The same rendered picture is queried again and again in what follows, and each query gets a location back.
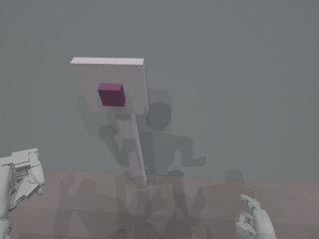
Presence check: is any button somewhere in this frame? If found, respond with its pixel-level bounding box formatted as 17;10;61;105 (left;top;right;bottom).
98;83;126;107

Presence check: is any panel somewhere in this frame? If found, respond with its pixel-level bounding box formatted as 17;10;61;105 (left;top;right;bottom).
70;57;149;188

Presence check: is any robot left forearm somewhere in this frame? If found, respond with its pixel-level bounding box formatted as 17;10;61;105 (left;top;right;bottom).
0;218;13;239

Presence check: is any robot left hand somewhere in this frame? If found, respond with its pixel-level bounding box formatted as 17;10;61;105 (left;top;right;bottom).
0;147;45;219

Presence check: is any robot right hand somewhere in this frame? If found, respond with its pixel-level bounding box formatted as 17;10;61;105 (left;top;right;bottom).
236;194;276;239

